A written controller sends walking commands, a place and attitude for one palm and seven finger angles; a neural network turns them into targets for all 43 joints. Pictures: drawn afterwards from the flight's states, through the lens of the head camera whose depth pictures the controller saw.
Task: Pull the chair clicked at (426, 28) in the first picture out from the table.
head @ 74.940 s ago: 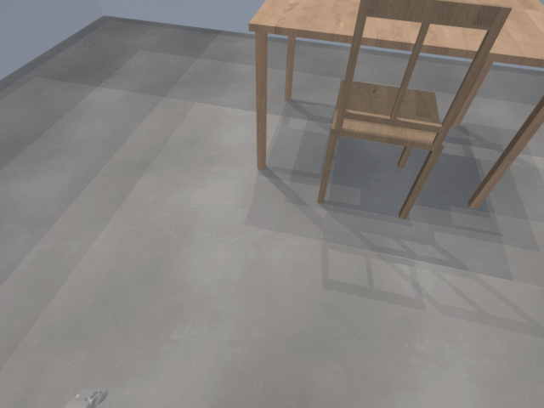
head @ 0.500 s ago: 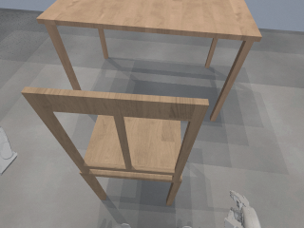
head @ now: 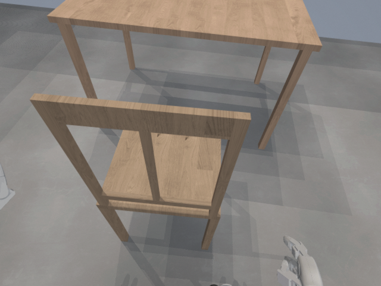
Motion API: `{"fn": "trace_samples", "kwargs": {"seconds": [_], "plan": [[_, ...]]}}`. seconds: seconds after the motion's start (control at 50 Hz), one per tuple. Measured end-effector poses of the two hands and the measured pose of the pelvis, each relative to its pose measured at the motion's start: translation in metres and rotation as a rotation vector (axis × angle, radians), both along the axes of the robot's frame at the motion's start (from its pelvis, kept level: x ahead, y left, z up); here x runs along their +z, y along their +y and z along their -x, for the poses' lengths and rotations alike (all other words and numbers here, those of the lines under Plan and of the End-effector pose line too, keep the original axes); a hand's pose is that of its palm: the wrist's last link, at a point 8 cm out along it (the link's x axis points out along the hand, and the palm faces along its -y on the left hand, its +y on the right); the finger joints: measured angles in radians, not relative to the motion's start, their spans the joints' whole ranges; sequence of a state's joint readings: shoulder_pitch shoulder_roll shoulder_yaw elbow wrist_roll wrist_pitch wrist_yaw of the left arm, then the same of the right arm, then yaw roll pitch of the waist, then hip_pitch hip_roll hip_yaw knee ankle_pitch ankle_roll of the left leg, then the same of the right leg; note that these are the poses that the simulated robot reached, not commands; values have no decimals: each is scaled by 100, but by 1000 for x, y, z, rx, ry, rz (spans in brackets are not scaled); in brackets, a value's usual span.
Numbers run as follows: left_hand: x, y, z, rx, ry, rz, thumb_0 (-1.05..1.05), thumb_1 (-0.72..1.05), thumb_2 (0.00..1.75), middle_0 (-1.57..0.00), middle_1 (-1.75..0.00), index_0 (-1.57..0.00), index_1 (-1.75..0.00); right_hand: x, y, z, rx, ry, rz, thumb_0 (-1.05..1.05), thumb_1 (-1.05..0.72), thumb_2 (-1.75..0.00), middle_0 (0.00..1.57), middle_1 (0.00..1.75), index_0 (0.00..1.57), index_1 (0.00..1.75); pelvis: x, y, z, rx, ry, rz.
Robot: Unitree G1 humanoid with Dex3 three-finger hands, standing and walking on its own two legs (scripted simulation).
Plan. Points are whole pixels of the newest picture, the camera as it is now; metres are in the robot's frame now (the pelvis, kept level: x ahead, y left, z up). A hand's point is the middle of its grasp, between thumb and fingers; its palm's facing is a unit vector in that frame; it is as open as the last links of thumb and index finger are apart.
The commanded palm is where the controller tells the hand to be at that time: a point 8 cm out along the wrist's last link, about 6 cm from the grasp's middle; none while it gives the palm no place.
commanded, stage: step back with the hand held close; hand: left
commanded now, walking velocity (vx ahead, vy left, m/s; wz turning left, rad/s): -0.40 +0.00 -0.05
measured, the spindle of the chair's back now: (151, 170) +0.40 +0.12 -0.06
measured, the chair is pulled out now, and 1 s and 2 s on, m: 0.54 0.54 0.54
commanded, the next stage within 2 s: stop stepping back and stand still in 0.24 s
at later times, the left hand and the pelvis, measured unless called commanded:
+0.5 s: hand (17, 281) +0.11 +0.21 +0.17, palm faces +0.30 -0.76 -0.57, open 7.4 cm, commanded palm +0.05 +0.25 +0.18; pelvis -0.10 -0.04 +0.01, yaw -3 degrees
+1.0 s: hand out of the picture +0.07 +0.22 +0.17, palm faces +0.45 -0.78 -0.44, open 7.4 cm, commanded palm +0.02 +0.26 +0.18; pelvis -0.13 -0.04 +0.01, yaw -1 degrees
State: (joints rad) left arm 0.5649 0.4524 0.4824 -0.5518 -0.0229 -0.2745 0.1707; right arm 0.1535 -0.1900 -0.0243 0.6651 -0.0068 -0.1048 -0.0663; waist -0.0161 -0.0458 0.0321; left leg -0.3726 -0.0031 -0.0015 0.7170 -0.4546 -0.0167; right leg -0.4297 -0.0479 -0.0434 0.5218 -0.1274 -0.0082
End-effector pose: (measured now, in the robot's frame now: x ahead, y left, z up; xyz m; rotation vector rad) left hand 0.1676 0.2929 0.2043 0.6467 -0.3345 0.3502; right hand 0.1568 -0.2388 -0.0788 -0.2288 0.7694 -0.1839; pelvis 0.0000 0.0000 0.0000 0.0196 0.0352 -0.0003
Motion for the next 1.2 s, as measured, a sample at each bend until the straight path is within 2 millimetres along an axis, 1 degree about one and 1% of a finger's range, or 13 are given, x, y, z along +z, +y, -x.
{"fn": "trace_samples", "kwargs": {"seconds": [0.08,0.14,0.26,0.34,0.4,0.5,0.56,0.64,0.76,0.88,0.96,1.04,1.2], "plan": [[-3,10,16,-7,-9,-24,2,89,90,-21,-30,-22,-30,2,-3,15,-2,-4,34,1,-91,-89,20,30,20,30,-4,4,15,6,-9,13],[-3,9,27,3,-11,7,2,89,90,-21,-30,-22,-30,5,0,28,6,-15,24,1,-91,-89,20,30,20,30,0,1,24,6,-10,34],[4,-22,47,-50,-38,18,2,89,90,-21,-30,-21,-30,-2,-1,56,28,-33,-39,1,-91,-89,20,30,20,30,0,-16,50,-37,-13,44],[7,-45,58,-93,-16,-36,2,89,90,-21,-30,-21,-30,-15,-13,78,27,-29,-80,1,-91,-89,20,30,21,30,-4,-32,75,-43,-20,72],[5,-54,69,-99,37,-27,2,89,90,-21,-30,-21,-30,-14,-27,102,-25,6,-92,1,-91,-89,20,30,21,30,2,-37,90,-56,-2,26],[-14,-47,90,-34,159,14,1,89,90,-21,-30,-22,-30,-2,-52,138,-103,15,-48,2,-91,-89,20,30,21,30,7,-39,103,-56,3,-13],[-18,-41,106,-27,135,39,2,89,90,-21,-30,-22,-30,3,-63,155,-107,7,22,2,-91,-89,20,30,20,30,3,-35,111,-24,-9,16],[-14,-36,126,-17,72,68,2,89,90,-21,-30,-22,-30,14,-65,171,-110,-3,53,2,-91,-90,20,30,20,30,7,-33,121,-26,-46,11],[-7,-27,144,49,-1,70,2,89,90,-21,-30,-22,-30,8,-51,170,-66,-46,2,2,-91,-90,20,30,20,30,4,-35,130,-9,-74,28],[-15,-31,146,86,3,132,2,89,90,-21,-30,-21,-30,0,-33,162,-13,-43,-51,2,-91,-90,20,30,20,30,4,-37,132,-5,-77,33],[-15,-35,141,59,12,128,2,89,90,-21,-30,-21,-30,1,-26,155,8,-44,-57,2,-91,-89,20,30,20,30,4,-36,131,-10,-81,30],[-14,-32,134,60,36,106,2,89,90,-21,-30,-21,-30,4,-23,148,1,-45,-61,2,-91,-89,20,30,21,30,7,-35,122,-11,-69,31],[-20,-22,107,70,81,119,2,89,90,-21,-30,-21,-30,7,-28,128,-1,-9,-35,2,-91,-89,20,30,21,30,10,-29,103,-10,-50,37]]}}
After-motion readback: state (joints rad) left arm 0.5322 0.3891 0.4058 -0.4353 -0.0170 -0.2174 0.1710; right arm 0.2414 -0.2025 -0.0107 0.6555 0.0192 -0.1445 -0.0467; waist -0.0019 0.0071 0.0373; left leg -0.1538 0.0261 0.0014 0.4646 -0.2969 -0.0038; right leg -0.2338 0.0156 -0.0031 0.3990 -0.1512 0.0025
